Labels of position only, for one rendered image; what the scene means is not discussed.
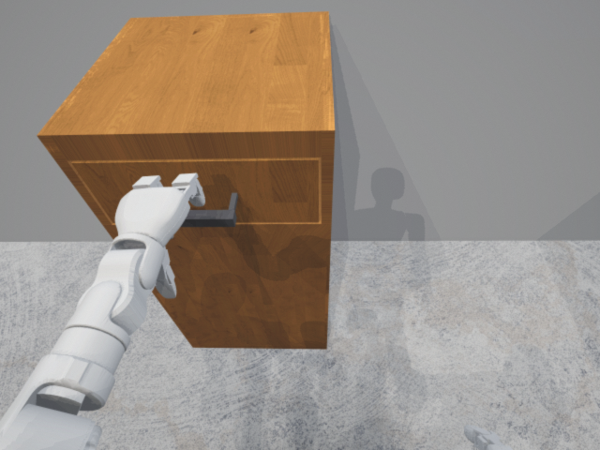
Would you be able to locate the robot left upper arm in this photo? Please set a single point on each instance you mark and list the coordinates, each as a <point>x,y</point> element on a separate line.
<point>39,428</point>

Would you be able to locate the handle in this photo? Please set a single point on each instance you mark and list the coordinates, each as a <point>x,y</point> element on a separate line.
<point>213,218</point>

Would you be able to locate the left robot hand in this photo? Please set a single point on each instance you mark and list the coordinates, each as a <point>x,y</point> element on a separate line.
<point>158,212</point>

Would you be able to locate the right robot hand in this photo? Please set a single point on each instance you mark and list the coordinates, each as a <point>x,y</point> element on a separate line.
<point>484,440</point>

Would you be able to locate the cabinet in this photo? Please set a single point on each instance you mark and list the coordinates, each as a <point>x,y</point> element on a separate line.
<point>219,86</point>

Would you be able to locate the drawer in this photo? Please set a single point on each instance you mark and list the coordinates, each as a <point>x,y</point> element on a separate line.
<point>284,189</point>

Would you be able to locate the left robot forearm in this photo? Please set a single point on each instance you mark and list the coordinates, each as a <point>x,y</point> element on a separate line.
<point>77,375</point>

